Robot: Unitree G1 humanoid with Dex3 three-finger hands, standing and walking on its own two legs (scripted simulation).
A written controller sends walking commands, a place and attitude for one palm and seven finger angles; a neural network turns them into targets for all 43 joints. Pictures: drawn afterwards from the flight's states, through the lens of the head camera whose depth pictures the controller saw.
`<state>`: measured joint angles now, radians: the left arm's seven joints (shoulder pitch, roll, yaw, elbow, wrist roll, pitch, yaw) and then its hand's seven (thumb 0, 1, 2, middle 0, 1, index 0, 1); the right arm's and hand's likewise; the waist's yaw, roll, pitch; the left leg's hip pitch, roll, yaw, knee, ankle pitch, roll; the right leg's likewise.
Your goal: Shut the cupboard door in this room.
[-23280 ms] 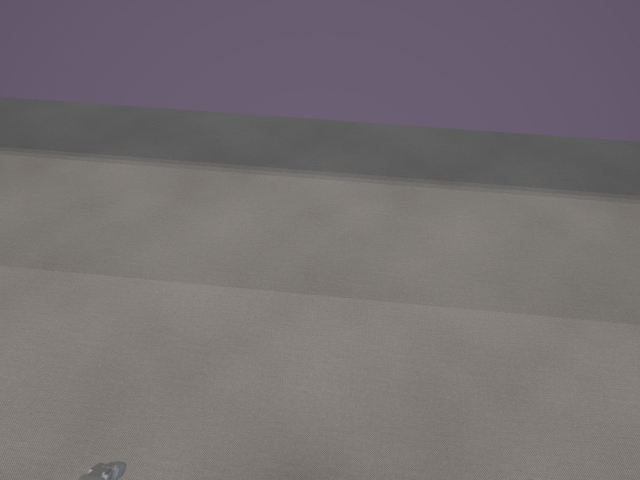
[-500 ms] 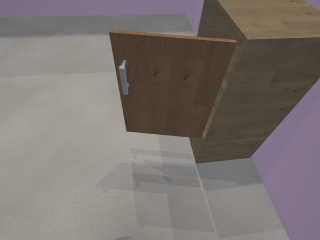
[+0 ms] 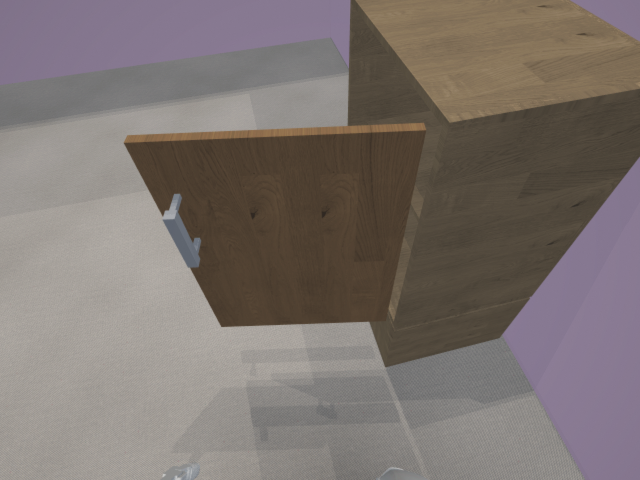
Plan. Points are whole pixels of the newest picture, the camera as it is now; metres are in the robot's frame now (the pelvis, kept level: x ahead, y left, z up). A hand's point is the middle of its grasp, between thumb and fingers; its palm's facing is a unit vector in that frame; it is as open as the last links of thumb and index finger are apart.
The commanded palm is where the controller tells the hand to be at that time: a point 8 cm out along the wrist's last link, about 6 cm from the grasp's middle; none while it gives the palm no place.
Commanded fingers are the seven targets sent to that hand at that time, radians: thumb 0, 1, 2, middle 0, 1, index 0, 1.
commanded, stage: come to a stop and stand still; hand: left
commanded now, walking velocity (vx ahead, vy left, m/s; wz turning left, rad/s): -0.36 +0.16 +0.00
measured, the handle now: (185, 232) +0.50 +0.26 -0.03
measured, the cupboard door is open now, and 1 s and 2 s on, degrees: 78 78 78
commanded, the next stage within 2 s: look again from close up in 1.20 s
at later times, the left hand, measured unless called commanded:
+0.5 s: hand out of the picture +0.02 +0.25 -0.17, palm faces +0.09 -0.98 -0.20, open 7.3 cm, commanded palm none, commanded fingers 0.00 0.90 0.90 -0.20 -0.30 -0.20 -0.30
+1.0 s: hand out of the picture -0.04 +0.20 -0.16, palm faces +0.00 -0.99 -0.17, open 7.3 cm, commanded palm none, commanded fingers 0.00 0.90 0.90 -0.20 -0.30 -0.20 -0.30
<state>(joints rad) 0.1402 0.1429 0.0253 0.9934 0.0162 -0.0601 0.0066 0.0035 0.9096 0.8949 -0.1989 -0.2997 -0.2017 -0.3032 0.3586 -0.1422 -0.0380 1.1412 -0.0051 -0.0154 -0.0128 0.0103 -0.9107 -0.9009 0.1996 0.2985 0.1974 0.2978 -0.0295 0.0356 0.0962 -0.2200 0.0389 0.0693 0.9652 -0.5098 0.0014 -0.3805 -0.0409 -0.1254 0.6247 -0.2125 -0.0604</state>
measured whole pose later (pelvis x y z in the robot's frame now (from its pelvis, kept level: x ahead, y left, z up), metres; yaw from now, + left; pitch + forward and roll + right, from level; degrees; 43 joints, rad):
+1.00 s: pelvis -0.04 +0.04 +0.02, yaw -1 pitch -2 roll +1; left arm 0.29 0.13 -0.01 1.13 0.01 0.01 0.04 0.01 0.91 0.89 -0.20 -0.30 -0.20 -0.30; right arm 0.31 -0.14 -0.02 1.16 -0.01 0.01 -0.02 0.01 -0.92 -0.90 0.20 0.30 0.20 0.30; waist -0.02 -0.01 0.03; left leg -0.21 -0.01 0.09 0.38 -0.14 0.03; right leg -0.11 -0.02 -0.03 0.43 -0.28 0.00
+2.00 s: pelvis -0.04 +0.05 +0.01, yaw +0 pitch -1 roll -1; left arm 0.37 0.17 -0.01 1.06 0.02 -0.01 0.03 0.01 0.91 0.90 -0.20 -0.30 -0.20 -0.30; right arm 0.29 -0.16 0.01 1.08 -0.02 0.00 0.00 0.01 -0.92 -0.90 0.20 0.30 0.20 0.30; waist 0.00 -0.04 -0.01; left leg -0.29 0.00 0.07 0.50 -0.20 0.04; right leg -0.16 -0.02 -0.04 0.50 -0.32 0.00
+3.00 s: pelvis +0.03 +0.04 +0.01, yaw -2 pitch -1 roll +0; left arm 0.26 0.17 0.00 1.04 0.01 -0.02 0.06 0.01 0.93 0.89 -0.20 -0.30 -0.20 -0.30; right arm 0.26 -0.16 -0.01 1.06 0.00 0.01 -0.02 0.02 -0.92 -0.90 0.20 0.30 0.20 0.30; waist 0.00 0.00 0.04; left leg -0.19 0.02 0.09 0.52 -0.32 0.02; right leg -0.25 -0.03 -0.08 0.51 -0.25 -0.01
